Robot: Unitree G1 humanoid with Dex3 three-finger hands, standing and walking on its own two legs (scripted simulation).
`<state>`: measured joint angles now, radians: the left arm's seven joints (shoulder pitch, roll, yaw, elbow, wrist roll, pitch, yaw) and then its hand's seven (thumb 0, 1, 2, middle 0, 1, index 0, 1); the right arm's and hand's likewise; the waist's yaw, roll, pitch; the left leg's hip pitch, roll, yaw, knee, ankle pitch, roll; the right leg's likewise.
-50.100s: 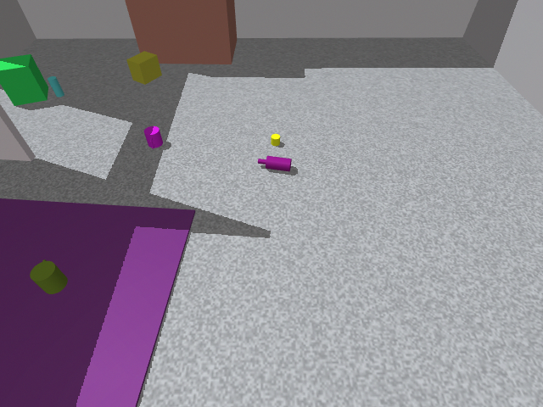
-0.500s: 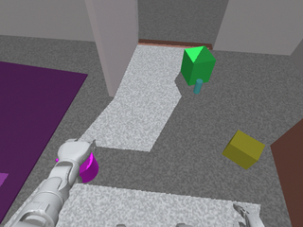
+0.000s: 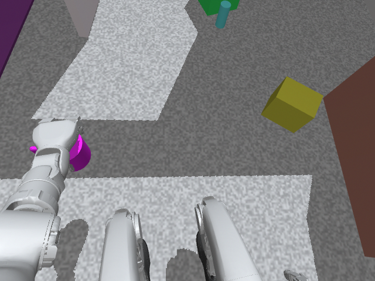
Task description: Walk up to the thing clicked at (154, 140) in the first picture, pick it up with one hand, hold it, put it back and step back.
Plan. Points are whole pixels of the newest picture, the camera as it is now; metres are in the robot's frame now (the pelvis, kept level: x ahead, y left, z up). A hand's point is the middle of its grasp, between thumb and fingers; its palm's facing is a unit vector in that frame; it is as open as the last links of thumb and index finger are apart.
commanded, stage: crouch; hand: left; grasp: from above
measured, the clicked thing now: (61, 150) +0.46 +0.26 -0.16
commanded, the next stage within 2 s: lower in 1.20 s
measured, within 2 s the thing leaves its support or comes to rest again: neither
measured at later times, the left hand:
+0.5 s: hand (81, 158) +0.47 +0.24 -0.27, palm faces -0.44 -0.02 -0.90, open 11.1 cm
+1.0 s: hand (87, 159) +0.49 +0.24 -0.33, palm faces -0.45 -0.02 -0.89, open 11.1 cm
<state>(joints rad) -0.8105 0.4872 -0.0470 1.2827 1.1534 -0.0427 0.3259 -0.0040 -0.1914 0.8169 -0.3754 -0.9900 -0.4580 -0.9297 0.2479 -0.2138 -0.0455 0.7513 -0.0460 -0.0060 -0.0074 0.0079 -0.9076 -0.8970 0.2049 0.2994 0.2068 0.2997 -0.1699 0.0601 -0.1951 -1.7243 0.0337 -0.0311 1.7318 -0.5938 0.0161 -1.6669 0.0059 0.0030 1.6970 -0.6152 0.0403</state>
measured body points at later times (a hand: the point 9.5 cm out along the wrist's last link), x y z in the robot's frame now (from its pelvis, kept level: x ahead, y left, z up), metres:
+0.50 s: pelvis +0.00 -0.01 -0.11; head +0.23 +0.04 +0.27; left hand +0.49 +0.24 -0.22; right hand +0.06 -0.29 -0.23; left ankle +0.08 +0.11 -0.50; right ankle +0.07 -0.14 -0.50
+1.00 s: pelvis -0.01 -0.01 -0.18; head +0.23 +0.04 +0.20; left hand +0.51 +0.24 -0.28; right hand +0.00 -0.28 -0.28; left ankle +0.08 +0.11 -0.50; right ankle +0.07 -0.14 -0.50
